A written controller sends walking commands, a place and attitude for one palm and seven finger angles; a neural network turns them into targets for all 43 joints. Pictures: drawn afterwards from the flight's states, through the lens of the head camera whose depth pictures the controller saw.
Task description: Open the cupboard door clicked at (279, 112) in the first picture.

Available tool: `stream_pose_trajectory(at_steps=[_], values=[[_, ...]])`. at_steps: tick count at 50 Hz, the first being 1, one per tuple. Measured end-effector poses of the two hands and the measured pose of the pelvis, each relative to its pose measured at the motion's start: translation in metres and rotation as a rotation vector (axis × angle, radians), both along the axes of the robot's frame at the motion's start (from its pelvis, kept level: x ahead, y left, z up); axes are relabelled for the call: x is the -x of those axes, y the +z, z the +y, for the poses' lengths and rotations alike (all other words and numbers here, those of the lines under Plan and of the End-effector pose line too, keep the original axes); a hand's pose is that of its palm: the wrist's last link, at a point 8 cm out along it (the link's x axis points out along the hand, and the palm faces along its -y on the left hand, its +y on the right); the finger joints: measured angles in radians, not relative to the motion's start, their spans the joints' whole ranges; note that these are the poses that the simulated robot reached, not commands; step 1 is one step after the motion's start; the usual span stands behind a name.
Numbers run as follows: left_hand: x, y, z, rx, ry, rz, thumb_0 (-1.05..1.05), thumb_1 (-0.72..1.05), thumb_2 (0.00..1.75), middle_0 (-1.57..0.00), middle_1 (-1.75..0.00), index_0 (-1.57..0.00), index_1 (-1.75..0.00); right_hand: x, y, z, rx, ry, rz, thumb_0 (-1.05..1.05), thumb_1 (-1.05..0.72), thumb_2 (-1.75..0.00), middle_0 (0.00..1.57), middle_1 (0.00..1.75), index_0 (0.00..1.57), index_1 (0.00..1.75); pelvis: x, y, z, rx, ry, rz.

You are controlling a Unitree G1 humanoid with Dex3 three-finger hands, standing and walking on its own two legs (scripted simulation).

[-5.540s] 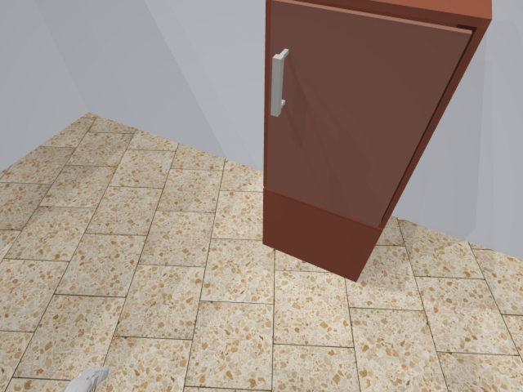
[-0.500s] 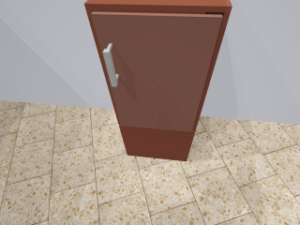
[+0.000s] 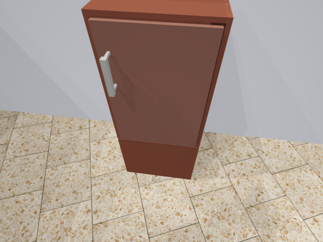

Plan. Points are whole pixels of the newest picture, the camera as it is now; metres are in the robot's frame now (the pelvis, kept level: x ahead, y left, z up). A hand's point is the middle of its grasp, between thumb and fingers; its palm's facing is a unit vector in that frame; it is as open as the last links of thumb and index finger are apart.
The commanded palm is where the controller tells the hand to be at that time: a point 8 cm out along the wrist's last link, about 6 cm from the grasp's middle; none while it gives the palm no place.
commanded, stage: shuffle to correct the standing spot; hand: left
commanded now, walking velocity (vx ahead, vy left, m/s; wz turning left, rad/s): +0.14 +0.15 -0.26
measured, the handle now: (110, 74) +0.61 +0.23 +0.07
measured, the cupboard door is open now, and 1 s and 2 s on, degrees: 0 0 0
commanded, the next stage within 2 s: come to a stop and stand still in 0.20 s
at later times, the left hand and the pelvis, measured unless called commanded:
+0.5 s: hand out of the picture +0.09 +0.22 -0.18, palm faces +0.00 -0.97 -0.25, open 7.4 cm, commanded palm none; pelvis +0.08 +0.03 -0.01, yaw -3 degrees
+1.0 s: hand out of the picture +0.15 +0.17 -0.17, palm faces -0.02 -0.97 -0.24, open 7.3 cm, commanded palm none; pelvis +0.08 -0.01 +0.00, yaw -3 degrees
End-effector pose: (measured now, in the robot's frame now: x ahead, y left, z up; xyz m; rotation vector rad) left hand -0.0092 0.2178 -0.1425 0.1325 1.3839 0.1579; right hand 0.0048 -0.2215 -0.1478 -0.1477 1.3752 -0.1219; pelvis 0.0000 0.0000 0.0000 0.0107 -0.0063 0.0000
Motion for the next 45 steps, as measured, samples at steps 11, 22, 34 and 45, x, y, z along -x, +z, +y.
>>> stream_pose_trajectory(at_steps=[11, 22, 34, 45], values=[[-0.008, -0.008, 0.018, 0.02, 0.029, 0.071, 0.01, 0.9, 0.9, -0.2, -0.3, -0.2, -0.3, -0.023, 0.003, 0.013, 0.027, -0.019, 0.011, 0.01, -0.91, -0.89, 0.2, 0.3, 0.2, 0.3, -0.034, -0.004, 0.019, 0.001, -0.034, 0.016], [-0.081, -0.002, 0.046, -0.066, -0.031, 0.008, 0.01, 0.9, 0.9, -0.2, -0.29, -0.2, -0.3, -0.037, -0.016, 0.04, -0.029, -0.075, 0.069, 0.01, -0.91, -0.89, 0.2, 0.3, 0.2, 0.3, -0.068, -0.012, 0.03, -0.006, -0.058, 0.038], [-0.158, 0.003, 0.043, -0.057, -0.075, -0.07, 0.01, 0.9, 0.9, -0.2, -0.29, -0.2, -0.3, -0.065, -0.001, 0.032, 0.024, -0.091, 0.04, 0.01, -0.91, -0.89, 0.2, 0.3, 0.2, 0.3, -0.084, -0.002, 0.03, -0.002, -0.045, 0.034], [-0.174, 0.01, 0.008, -0.071, -0.092, -0.172, 0.0, 0.9, 0.9, -0.2, -0.29, -0.2, -0.3, -0.09, -0.015, -0.005, -0.008, -0.104, 0.008, 0.01, -0.91, -0.89, 0.2, 0.3, 0.2, 0.3, -0.088, -0.008, -0.002, -0.019, -0.044, 0.006]])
